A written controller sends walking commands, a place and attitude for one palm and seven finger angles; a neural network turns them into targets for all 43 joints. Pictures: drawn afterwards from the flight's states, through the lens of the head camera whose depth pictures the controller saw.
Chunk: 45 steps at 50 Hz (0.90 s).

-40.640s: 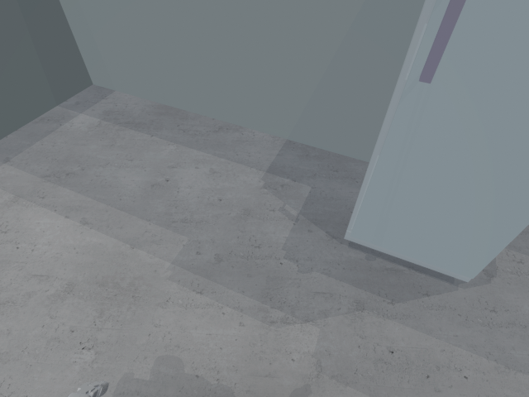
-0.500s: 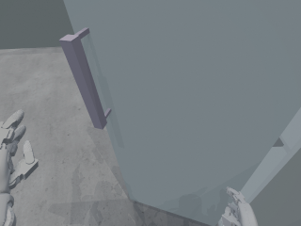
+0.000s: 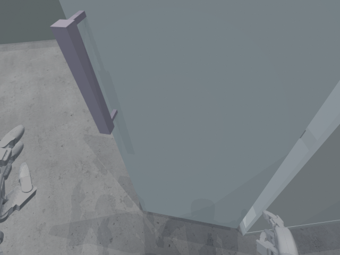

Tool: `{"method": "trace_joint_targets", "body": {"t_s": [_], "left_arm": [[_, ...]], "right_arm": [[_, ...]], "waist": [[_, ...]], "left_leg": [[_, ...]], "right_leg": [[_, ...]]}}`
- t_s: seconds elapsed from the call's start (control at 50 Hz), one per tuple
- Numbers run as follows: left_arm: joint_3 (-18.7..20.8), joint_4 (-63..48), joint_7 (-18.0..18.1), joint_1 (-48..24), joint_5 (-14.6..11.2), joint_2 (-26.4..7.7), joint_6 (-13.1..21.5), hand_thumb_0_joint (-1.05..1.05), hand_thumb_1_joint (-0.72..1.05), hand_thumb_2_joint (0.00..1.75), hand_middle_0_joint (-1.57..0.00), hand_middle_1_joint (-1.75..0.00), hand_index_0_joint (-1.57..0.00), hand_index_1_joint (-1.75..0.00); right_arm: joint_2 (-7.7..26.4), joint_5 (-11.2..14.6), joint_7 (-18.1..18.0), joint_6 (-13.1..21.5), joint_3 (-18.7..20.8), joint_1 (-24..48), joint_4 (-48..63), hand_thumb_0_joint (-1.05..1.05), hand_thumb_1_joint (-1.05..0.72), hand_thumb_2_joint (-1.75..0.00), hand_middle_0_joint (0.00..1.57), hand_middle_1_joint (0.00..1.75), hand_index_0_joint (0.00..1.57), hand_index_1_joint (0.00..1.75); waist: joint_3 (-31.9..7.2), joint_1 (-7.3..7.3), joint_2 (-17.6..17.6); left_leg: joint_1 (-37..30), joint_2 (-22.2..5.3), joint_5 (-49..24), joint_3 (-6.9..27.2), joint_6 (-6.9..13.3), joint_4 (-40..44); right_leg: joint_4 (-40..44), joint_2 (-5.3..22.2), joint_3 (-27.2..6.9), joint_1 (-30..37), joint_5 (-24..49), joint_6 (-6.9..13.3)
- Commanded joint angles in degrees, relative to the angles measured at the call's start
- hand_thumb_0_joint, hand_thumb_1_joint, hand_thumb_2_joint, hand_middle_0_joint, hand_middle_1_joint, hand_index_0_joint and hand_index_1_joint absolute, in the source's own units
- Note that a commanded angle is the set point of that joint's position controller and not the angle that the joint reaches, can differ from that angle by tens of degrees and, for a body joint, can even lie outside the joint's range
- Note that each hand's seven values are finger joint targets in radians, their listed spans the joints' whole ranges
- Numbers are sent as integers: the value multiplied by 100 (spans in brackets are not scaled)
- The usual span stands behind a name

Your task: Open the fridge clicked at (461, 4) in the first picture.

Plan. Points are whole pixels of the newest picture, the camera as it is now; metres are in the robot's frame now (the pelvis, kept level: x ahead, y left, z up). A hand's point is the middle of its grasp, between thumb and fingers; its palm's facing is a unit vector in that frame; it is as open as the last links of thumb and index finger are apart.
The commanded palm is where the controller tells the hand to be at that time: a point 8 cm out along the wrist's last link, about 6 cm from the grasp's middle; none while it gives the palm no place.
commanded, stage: step back with the hand held close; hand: left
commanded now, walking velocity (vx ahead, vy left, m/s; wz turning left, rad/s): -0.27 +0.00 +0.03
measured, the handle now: (95, 81) +0.41 +0.19 +0.22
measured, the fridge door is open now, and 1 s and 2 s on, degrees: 72 72 72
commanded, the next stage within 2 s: stop stepping back and stand still in 1.14 s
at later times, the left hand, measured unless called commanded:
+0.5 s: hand out of the picture +0.15 +0.29 +0.16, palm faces +0.46 -0.76 -0.47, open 7.4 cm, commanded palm +0.08 +0.33 +0.18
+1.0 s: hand out of the picture +0.08 +0.24 +0.18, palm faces +0.32 -0.79 -0.53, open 7.4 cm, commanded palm +0.03 +0.29 +0.18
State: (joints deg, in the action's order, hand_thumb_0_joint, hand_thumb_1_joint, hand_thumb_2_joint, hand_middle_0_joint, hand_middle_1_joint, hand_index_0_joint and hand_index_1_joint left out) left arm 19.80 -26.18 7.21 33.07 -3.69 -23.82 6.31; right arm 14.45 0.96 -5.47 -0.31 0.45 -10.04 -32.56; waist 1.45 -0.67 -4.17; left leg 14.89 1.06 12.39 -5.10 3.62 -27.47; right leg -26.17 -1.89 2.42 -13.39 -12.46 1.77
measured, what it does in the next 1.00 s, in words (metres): walks backwards: right foot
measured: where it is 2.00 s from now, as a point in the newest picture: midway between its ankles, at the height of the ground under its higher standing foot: outside the picture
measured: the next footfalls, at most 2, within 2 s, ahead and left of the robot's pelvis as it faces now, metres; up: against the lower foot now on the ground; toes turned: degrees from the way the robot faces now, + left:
right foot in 0.70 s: -0.15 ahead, -0.10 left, +0.00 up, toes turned +3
left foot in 1.06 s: -0.10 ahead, +0.09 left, +0.00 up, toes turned -1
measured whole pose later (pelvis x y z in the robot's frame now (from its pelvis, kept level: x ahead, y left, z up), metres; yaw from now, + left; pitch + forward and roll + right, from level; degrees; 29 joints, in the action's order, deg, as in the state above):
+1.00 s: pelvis -0.11 -0.01 +0.00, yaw -2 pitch +4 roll +0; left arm 24.5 -36.1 8.1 36.9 -4.1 -31.0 11.0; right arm 10.2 0.6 -4.9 -0.9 -0.9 -8.2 -33.2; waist -3.4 -1.5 2.7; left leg 27.7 1.3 18.9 -0.9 0.2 -43.3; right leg -27.3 -4.9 -4.0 -10.6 -20.1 3.0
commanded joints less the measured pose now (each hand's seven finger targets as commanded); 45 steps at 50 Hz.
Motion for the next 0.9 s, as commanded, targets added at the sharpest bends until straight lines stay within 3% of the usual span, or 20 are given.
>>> {"method": "trace_joint_targets", "body": {"t_s": [0.0, 0.14, 0.22, 0.24, 0.32, 0.36, 0.4, 0.48, 0.5, 0.54, 0.56, 0.62, 0.64, 0.68, 0.7, 0.76, 0.8, 0.82, 0.84, 0.88], "left_arm": [[1083, -1182, 297, -119, -13, -1132, 379, 0, 90, 90, -20, -30, -20, -30], [983, -814, 378, -724, 192, -969, 492, 0, 90, 90, -20, -30, -20, -30], [879, -876, 377, -719, 257, -885, 579, 0, 90, 90, -20, -30, -20, -30], [1019, -968, 389, -731, 285, -1055, 595, 0, 90, 90, -20, -30, -20, -30], [898, -1395, 424, -802, 251, -1000, 684, 0, 90, 90, -20, -30, -20, -30], [988, -1557, 468, -772, 231, -1083, 716, 0, 90, 90, -20, -30, -20, -30], [1060, -1666, 489, -772, 238, -1100, 779, 0, 90, 90, -20, -30, -20, -30], [1292, -1538, 451, -616, 355, -1058, 870, 0, 90, 90, -20, -30, -20, -30], [1365, -1443, 443, -568, 355, -1095, 886, 0, 90, 90, -20, -30, -20, -30], [1508, -1267, 433, -314, 286, -1227, 889, 0, 90, 90, -20, -30, -20, -30], [1287, -1141, 401, -132, 201, -1003, 860, 0, 90, 90, -20, -30, -20, -30], [1093, -1194, 363, -248, 97, -919, 879, 0, 90, 90, -20, -30, -20, -30], [1080, -1303, 378, -397, 93, -964, 891, 0, 90, 90, -20, -30, -20, -30], [845, -1425, 346, -616, 53, -919, 844, 0, 90, 90, -20, -30, -20, -30], [825, -1532, 334, -754, 53, -993, 819, 0, 90, 90, -20, -30, -20, -30], [919, -1854, 334, -703, 51, -1157, 722, 0, 90, 90, -20, -30, -20, -30], [1201, -2027, 355, -409, -20, -1386, 660, 0, 90, 90, -20, -30, -20, -30], [1324, -2112, 358, -196, -67, -1465, 652, 0, 90, 90, -20, -30, -20, -30], [1681, -2168, 395, 125, -112, -1831, 633, 0, 90, 90, -20, -30, -20, -30], [1697, -2101, 362, 300, -160, -1817, 742, 0, 90, 90, -20, -30, -20, -30]], "right_arm": [[623, -29, -111, 272, 203, 556, 953, 0, -90, -90, 20, 30, 20, 30], [790, -68, -159, 438, 225, 450, 863, 0, -90, -90, 20, 30, 20, 30], [744, -38, -145, 516, 245, 372, 869, 0, -90, -90, 20, 30, 20, 30], [762, -62, -138, 538, 268, 354, 839, 0, -90, -90, 20, 30, 20, 30], [638, -74, -96, 596, 229, 297, 788, 0, -90, -90, 20, 30, 20, 30], [602, -100, -116, 630, 226, 296, 744, 0, -90, -90, 20, 30, 20, 30], [655, -103, -139, 673, 223, 349, 762, 0, -90, -90, 20, 30, 20, 30], [728, -192, -161, 724, 263, 441, 809, 0, -90, -90, 20, 30, 20, 30], [701, -221, -151, 731, 285, 426, 773, 0, -90, -90, 20, 30, 20, 30], [674, -233, -121, 760, 338, 395, 760, 0, -90, -90, 20, 30, 20, 30], [616, -226, -108, 747, 305, 407, 737, 0, -90, -90, 20, 30, 20, 30], [631, -244, -50, 753, 281, 485, 597, 0, -90, -90, 20, 30, 20, 30], [652, -263, -33, 779, 294, 483, 534, 0, -90, -90, 20, 30, 20, 30], [621, -208, 20, 758, 259, 461, 423, 0, -90, -90, 20, 30, 20, 30], [617, -201, 47, 742, 254, 518, 427, 0, -90, -90, 20, 30, 20, 30], [567, -140, 114, 634, 301, 582, 542, 0, -90, -90, 20, 30, 20, 30], [532, -95, 128, 527, 330, 710, 739, 0, -90, -90, 20, 30, 20, 30], [493, -51, 126, 448, 338, 775, 825, 0, -90, -90, 20, 30, 20, 30], [438, -20, 105, 374, 315, 830, 910, 0, -90, -90, 20, 30, 20, 30], [310, 70, 36, 256, 208, 984, 995, 0, -90, -90, 20, 30, 20, 30]], "waist": [[-766, -115, -54], [-241, -99, -131], [-348, -80, 281], [-396, -80, 373], [-439, -4, 560], [-660, 11, 407], [-783, -15, -142], [-579, -96, -1000], [-575, -111, -943], [-689, -127, -364], [-604, -110, -63], [-685, -114, -143], [-808, -107, -293], [-1554, -154, -215], [-1859, -175, -211], [-2576, -161, -84], [-2640, -189, 158], [-2601, -195, 477], [-2514, -226, 971], [-1710, -165, 1425]], "left_leg": [[-134, -855, -1010, 1192, -13, 520], [1492, -1109, 2195, 1718, 229, 1490], [1478, -947, 2166, 1573, 232, 1137], [1430, -863, 2046, 1513, 229, 962], [881, -645, 1487, 1301, 85, 232], [645, -688, 883, 1321, 38, 182], [756, -849, 858, 1494, 65, 500], [2539, -1458, 2780, 2275, 338, 1966], [2603, -1539, 2560, 2299, 386, 2040], [1910, -1539, 1427, 2259, 382, 1733], [1489, -1517, 815, 2140, 339, 1578], [586, -1450, -219, 1873, 100, 1504], [80, -1392, -1293, 1779, 15, 1268], [-1331, -1363, -3767, 1474, -145, 616], [-1929, -1357, -4448, 1335, -156, 402], [-2772, -1277, -5078, 1050, -83, -16], [-2455, -1142, -4386, 855, 21, -160], [-1986, -971, -3609, 683, -24, -289], [-1329, -714, -2570, 507, -155, -483], [-100, -192, 153, 336, -324, -1484]], "right_leg": [[146, 526, -717, -63, 429, -64], [-329, 258, -651, 481, -537, -128], [-137, 377, -925, 392, -490, -57], [1, 454, -1075, 356, -540, -11], [446, 883, -1565, -419, -833, 227], [276, 897, -1466, -399, -358, 240], [-113, 598, -1150, -144, -163, 106], [-1680, -126, -458, 1336, -274, -165], [-1942, -153, -434, 1387, -417, -162], [-1762, -120, -521, 959, -648, -145], [-1489, -84, -531, 566, -863, -132], [-742, -108, -486, 115, -1211, -87], [-357, -50, -557, 7, -898, -72], [-8, 56, -647, -322, -364, -129], [15, 62, -672, -496, -345, -193], [-14, 142, -709, -604, 232, -308], [122, 283, -782, -505, 850, -419], [294, 438, -863, -294, 1594, -437], [422, 785, -1071, 50, 2751, -365], [570, 1640, -1670, -129, 3750, -21]]}}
